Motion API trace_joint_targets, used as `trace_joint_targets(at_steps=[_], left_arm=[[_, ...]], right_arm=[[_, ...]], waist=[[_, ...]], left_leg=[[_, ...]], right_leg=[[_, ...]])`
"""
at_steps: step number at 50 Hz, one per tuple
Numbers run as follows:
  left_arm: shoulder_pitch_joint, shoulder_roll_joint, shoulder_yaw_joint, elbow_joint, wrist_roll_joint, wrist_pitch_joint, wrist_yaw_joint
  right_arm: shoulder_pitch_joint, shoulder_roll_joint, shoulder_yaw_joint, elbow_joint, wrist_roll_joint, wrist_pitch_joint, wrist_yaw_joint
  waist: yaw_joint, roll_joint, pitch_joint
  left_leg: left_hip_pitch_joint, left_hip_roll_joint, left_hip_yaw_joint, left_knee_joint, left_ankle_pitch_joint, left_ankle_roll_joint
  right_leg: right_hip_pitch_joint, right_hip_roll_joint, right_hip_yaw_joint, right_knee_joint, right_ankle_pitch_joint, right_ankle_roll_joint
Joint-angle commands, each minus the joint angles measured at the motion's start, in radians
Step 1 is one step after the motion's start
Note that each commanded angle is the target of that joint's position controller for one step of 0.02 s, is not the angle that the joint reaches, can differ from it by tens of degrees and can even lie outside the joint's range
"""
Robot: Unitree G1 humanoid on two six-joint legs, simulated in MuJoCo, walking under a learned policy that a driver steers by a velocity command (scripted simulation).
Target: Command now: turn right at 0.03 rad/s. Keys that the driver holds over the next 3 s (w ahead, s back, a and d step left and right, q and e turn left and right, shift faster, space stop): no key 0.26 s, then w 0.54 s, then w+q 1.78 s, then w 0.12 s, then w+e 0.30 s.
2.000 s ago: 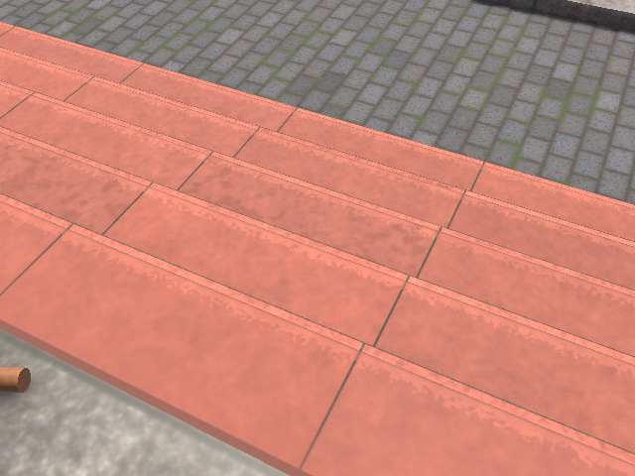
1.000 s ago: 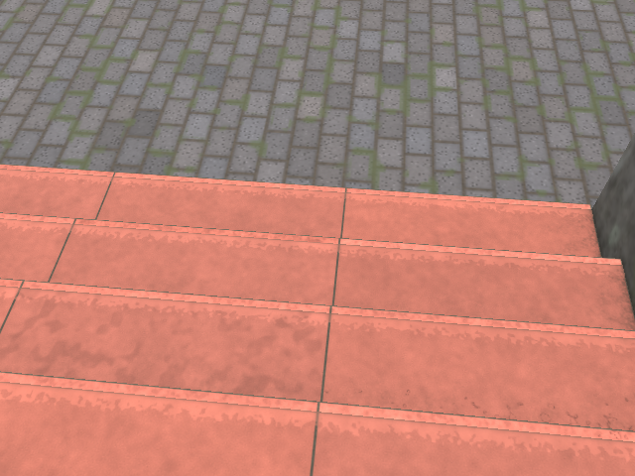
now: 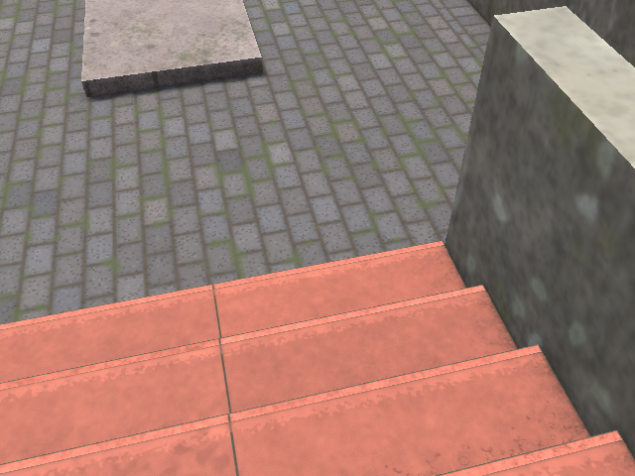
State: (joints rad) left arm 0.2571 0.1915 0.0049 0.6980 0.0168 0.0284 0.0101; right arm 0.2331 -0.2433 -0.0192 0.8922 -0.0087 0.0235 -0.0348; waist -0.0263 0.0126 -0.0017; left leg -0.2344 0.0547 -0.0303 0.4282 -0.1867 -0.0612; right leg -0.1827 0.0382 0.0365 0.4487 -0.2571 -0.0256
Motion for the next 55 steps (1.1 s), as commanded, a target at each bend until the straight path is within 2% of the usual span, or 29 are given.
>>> trace_joint_targets(at_steps=[1,13,15,16,18,19,20,22,24,25,26,27,28,30,32,36,37,38,40,41,44,48,49,50,51,52,53,54,55], left_arm=[[0.011,0.109,0.033,-0.040,-0.003,-0.017,0.006],[0.092,0.110,0.040,0.082,-0.012,-0.023,0.013],[0.123,0.109,0.042,0.114,-0.015,-0.020,0.016],[0.116,0.148,0.056,0.111,-0.023,-0.017,0.019],[0.120,0.208,0.075,0.107,-0.029,-0.022,0.022],[0.132,0.227,0.083,0.114,-0.034,-0.029,0.024],[0.133,0.214,0.082,0.125,-0.040,-0.030,0.026],[0.087,0.195,0.079,0.119,-0.051,-0.034,0.026],[-0.002,0.180,0.074,0.107,-0.067,-0.031,0.024],[-0.031,0.129,0.058,0.096,-0.057,-0.039,0.018],[-0.024,0.089,0.047,0.056,-0.047,-0.062,0.018],[-0.021,0.123,0.057,0.056,-0.058,-0.083,0.018],[-0.004,0.148,0.062,0.063,-0.072,-0.100,0.011],[-0.014,0.155,0.068,0.085,-0.058,-0.114,-0.001],[-0.048,0.138,0.068,0.094,-0.038,-0.107,-0.010],[-0.111,0.109,0.063,0.093,-0.040,-0.093,-0.020],[-0.162,0.129,0.076,0.071,-0.049,-0.100,-0.022],[-0.219,0.127,0.069,0.050,-0.044,-0.113,-0.028],[-0.298,0.079,0.051,0.028,-0.015,-0.126,-0.049],[-0.329,0.067,0.048,0.012,-0.008,-0.131,-0.065],[-0.370,0.082,0.045,-0.032,-0.021,-0.132,-0.083],[-0.339,0.106,0.040,-0.014,-0.028,-0.134,-0.090],[-0.264,0.125,0.050,0.011,-0.029,-0.135,-0.085],[-0.035,0.167,0.069,0.085,-0.028,-0.144,-0.089],[0.158,0.179,0.076,0.136,-0.011,-0.147,-0.081],[0.223,0.192,0.068,0.172,0.000,-0.148,-0.085],[0.231,0.187,0.068,0.152,-0.034,-0.131,-0.085],[0.278,0.255,0.101,0.183,-0.052,-0.113,-0.085],[0.184,0.202,0.093,0.184,-0.038,-0.102,-0.080]], right_arm=[[0.005,-0.091,-0.021,-0.018,0.002,-0.009,-0.012],[0.057,-0.083,-0.025,0.078,0.010,0.008,-0.035],[0.083,-0.068,-0.024,0.105,0.015,0.010,-0.036],[0.090,-0.070,-0.028,0.112,0.022,0.006,-0.034],[0.060,-0.061,-0.032,0.101,0.016,-0.017,-0.020],[0.045,-0.049,-0.030,0.093,0.014,-0.035,-0.006],[0.030,-0.044,-0.028,0.072,0.025,-0.053,0.004],[0.062,-0.040,-0.028,0.081,0.037,-0.086,0.024],[0.238,-0.041,-0.039,0.158,0.022,-0.104,0.036],[0.354,-0.086,-0.055,0.187,0.011,-0.107,0.036],[0.442,-0.207,-0.086,0.196,0.030,-0.116,0.040],[0.401,-0.167,-0.066,0.173,0.022,-0.130,0.045],[0.320,-0.108,-0.050,0.137,0.020,-0.139,0.043],[0.241,-0.087,-0.036,0.096,0.023,-0.140,0.046],[0.263,-0.057,-0.026,0.099,0.017,-0.124,0.039],[0.304,-0.102,-0.031,0.102,0.003,-0.119,0.014],[0.340,-0.096,-0.030,0.114,0.008,-0.124,0.000],[0.337,-0.095,-0.028,0.114,0.018,-0.129,-0.010],[0.315,-0.085,-0.020,0.106,0.027,-0.127,-0.023],[0.322,-0.088,-0.020,0.108,0.030,-0.124,-0.021],[0.326,-0.090,-0.028,0.105,0.036,-0.113,-0.014],[0.366,-0.085,-0.043,0.101,0.037,-0.064,-0.040],[0.366,-0.098,-0.046,0.097,0.028,-0.052,-0.039],[0.299,-0.112,-0.050,0.084,0.012,-0.046,-0.026],[0.307,-0.102,-0.044,0.081,0.030,-0.054,-0.011],[0.549,0.039,-0.026,0.145,0.044,-0.068,0.018],[0.618,-0.033,-0.024,0.135,0.062,-0.096,0.033],[0.511,-0.052,-0.029,0.069,0.089,-0.110,0.029],[0.323,-0.105,-0.051,0.006,0.089,-0.099,-0.002]], waist=[[0.006,-0.020,0.009],[0.010,-0.011,0.015],[0.015,-0.025,0.012],[0.020,-0.054,0.044],[0.036,-0.145,0.117],[0.045,-0.174,0.137],[0.036,-0.183,0.163],[0.010,-0.160,0.150],[-0.074,-0.091,0.092],[-0.106,0.043,0.044],[-0.108,0.258,0.024],[-0.082,0.222,0.059],[-0.042,0.130,0.111],[-0.006,0.041,0.115],[-0.015,0.062,0.077],[-0.014,0.048,0.070],[-0.022,0.065,0.092],[-0.038,0.074,0.117],[-0.063,0.064,0.149],[-0.078,0.050,0.147],[-0.085,0.062,0.141],[-0.094,0.035,0.129],[-0.060,0.015,0.086],[0.059,0.032,-0.032],[0.152,-0.051,-0.115],[0.078,-0.337,-0.285],[0.078,-0.398,-0.407],[0.112,-0.369,-0.416],[0.097,-0.066,-0.204]], left_leg=[[0.078,-0.003,-0.022,-0.041,0.053,0.012],[0.101,-0.010,-0.018,-0.048,0.097,0.025],[0.099,-0.042,0.020,-0.030,-0.055,0.030],[0.054,-0.079,0.064,0.030,-0.185,0.038],[-0.076,-0.117,0.122,0.212,-0.236,0.050],[-0.106,-0.076,0.085,0.304,-0.206,0.067],[-0.192,-0.028,0.038,0.308,-0.250,0.101],[-0.177,-0.004,0.027,0.211,-0.286,0.147],[0.143,-0.053,0.061,0.009,-0.072,0.150],[0.296,0.061,-0.122,-0.075,-0.108,0.168],[0.390,0.254,-0.497,-0.218,-0.252,0.288],[0.363,0.327,-0.657,-0.256,-0.322,0.369],[0.328,0.314,-0.571,-0.250,-0.282,0.364],[0.322,0.253,-0.403,-0.262,-0.117,0.295],[0.303,0.183,-0.240,-0.255,0.136,0.250],[0.247,0.165,-0.132,-0.235,0.360,0.258],[0.287,0.155,-0.126,-0.218,0.287,0.240],[0.256,0.138,-0.102,-0.214,0.210,0.230],[0.046,0.065,-0.020,-0.211,0.076,0.200],[-0.028,0.056,-0.021,-0.191,0.046,0.193],[-0.023,0.064,-0.059,-0.040,-0.033,0.196],[0.188,0.089,-0.168,0.236,-0.013,0.197],[0.203,0.083,-0.187,0.346,0.046,0.200],[0.153,0.066,-0.182,0.551,0.178,0.188],[-0.027,-0.026,-0.126,0.830,0.021,0.143],[-0.437,-0.124,-0.155,1.238,-0.606,0.103],[-0.556,-0.060,-0.236,1.315,-0.585,0.095],[-0.645,-0.059,-0.198,1.368,-0.503,0.066],[-0.642,-0.024,-0.092,1.306,-0.338,0.068]], right_leg=[[-0.090,-0.078,0.091,-0.145,0.072,-0.056],[-0.059,-0.055,0.043,-0.134,0.209,-0.041],[-0.066,-0.040,0.041,-0.171,-0.091,-0.043],[-0.090,-0.054,0.077,-0.198,-0.283,-0.069],[-0.127,-0.166,0.224,-0.296,-0.511,-0.147],[-0.146,-0.238,0.306,-0.318,-0.492,-0.193],[-0.101,-0.293,0.372,-0.318,-0.463,-0.213],[-0.057,-0.294,0.334,-0.263,-0.334,-0.207],[-0.209,-0.191,0.193,-0.126,-0.186,-0.156],[-0.326,-0.101,0.081,0.121,-0.096,-0.104],[-0.511,0.036,-0.050,0.415,-0.173,-0.046],[-0.629,0.004,0.040,0.613,-0.266,-0.053],[-0.683,-0.050,0.082,0.701,-0.182,-0.070],[-0.701,-0.119,0.077,0.659,-0.026,-0.083],[-0.621,-0.141,0.033,0.554,0.069,-0.049],[-0.603,-0.138,0.008,0.479,0.273,0.007],[-0.661,-0.144,0.044,0.396,0.352,0.008],[-0.660,-0.133,0.022,0.311,0.434,0.000],[-0.426,-0.087,-0.031,0.103,0.684,-0.011],[-0.330,-0.067,-0.036,0.071,0.755,-0.017],[-0.284,-0.066,0.003,0.014,0.745,-0.038],[-0.347,-0.125,0.087,-0.118,0.629,-0.021],[-0.272,-0.122,0.076,-0.137,0.592,-0.021],[-0.027,-0.123,0.072,-0.048,0.634,-0.041],[0.250,-0.142,0.018,-0.051,0.651,-0.045],[0.728,-0.311,0.136,0.321,0.985,-0.132],[0.774,-0.384,0.268,0.349,1.029,-0.173],[0.710,-0.499,0.499,0.137,0.518,-0.288],[0.426,-0.450,0.516,-0.101,0.127,-0.255]])
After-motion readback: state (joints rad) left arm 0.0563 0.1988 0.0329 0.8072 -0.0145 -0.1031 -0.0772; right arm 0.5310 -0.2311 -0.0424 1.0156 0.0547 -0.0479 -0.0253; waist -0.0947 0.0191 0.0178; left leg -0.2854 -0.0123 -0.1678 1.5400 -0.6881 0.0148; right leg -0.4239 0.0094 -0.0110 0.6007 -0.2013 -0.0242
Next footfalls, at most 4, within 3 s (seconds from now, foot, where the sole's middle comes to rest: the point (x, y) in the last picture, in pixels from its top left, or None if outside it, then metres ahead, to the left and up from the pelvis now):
1.02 right None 0.45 -0.12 -0.90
1.58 left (248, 465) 0.67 0.20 -1.02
2.10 right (273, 369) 1.02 0.16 -1.15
2.62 left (144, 377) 1.00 0.55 -1.15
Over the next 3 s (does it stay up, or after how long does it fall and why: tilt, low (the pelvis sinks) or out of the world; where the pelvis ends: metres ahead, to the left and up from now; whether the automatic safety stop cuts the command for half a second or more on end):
stays up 1.09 0.54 -0.40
